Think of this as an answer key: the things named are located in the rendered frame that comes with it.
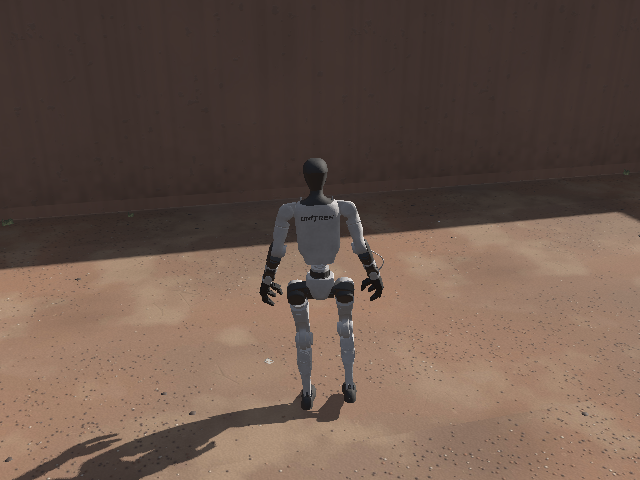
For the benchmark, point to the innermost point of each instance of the right robot hand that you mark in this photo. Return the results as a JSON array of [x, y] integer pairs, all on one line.
[[376, 284]]

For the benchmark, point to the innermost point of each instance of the right robot forearm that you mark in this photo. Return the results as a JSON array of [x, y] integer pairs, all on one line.
[[369, 263]]

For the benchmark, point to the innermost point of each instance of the robot left upper arm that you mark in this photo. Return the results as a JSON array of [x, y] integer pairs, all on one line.
[[285, 213]]

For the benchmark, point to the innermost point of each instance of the robot left foot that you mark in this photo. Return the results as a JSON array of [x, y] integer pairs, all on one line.
[[307, 402]]

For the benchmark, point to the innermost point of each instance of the left robot forearm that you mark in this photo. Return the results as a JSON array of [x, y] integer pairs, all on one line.
[[270, 267]]

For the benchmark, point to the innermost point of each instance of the left robot hand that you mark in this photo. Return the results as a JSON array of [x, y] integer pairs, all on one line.
[[265, 289]]

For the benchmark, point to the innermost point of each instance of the humanoid robot head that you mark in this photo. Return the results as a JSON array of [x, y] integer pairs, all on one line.
[[315, 174]]

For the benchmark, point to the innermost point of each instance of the robot right upper arm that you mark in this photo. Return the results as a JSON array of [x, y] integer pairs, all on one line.
[[349, 210]]

